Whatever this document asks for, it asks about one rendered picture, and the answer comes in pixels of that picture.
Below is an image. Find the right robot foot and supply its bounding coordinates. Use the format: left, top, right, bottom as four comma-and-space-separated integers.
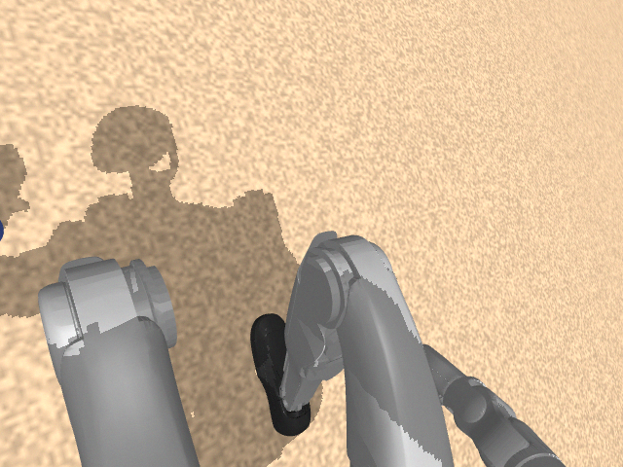
250, 313, 311, 436

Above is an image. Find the right robot hand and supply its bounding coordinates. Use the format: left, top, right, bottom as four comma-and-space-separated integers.
423, 344, 466, 406

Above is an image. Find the right robot arm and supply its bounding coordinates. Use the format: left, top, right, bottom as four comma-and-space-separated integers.
443, 377, 566, 467

